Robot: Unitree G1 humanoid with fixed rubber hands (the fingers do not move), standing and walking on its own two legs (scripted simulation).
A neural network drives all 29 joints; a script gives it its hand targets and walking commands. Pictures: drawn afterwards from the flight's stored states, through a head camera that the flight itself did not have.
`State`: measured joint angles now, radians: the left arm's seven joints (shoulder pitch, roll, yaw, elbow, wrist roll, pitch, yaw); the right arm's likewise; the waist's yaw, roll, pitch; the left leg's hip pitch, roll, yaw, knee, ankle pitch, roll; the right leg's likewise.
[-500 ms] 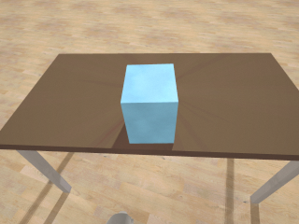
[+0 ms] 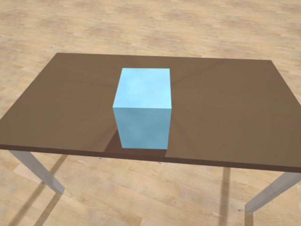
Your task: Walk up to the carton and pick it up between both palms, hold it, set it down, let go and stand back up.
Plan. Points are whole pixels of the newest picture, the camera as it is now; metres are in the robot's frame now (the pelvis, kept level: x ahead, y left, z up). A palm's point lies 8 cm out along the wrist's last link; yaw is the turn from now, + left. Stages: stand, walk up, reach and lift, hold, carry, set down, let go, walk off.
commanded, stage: walk up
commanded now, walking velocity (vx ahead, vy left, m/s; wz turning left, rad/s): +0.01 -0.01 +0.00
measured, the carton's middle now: (145, 109) +0.50 +0.05 -0.01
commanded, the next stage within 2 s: none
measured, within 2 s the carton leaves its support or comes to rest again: neither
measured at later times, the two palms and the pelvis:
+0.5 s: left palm out of the picture -0.02 +0.26 -0.15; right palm out of the picture -0.03 -0.14 -0.15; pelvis +0.02 +0.05 +0.00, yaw +0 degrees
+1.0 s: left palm out of the picture +0.00 +0.24 -0.14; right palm out of the picture -0.05 -0.18 -0.15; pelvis +0.04 +0.03 +0.00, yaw -1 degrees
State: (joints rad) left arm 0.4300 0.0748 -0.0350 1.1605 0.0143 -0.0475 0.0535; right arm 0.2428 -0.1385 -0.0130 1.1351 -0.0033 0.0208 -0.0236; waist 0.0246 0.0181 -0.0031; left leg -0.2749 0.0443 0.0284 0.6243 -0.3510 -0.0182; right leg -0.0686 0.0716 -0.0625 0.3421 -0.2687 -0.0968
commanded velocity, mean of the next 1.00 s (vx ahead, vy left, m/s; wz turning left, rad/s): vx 0.08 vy -0.01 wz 0.00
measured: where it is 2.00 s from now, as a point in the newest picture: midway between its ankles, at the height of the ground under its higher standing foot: outside the picture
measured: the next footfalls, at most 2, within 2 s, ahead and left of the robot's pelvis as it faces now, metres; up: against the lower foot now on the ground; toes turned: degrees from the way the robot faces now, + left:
left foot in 0.06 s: +0.07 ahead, +0.15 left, +0.00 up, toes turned +3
right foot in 1.04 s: +0.10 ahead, -0.09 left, +0.00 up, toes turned -8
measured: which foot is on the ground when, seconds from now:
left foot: up 0.00-0.04, down 0.06-1.00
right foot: down 0.00-0.80, up 0.82-1.00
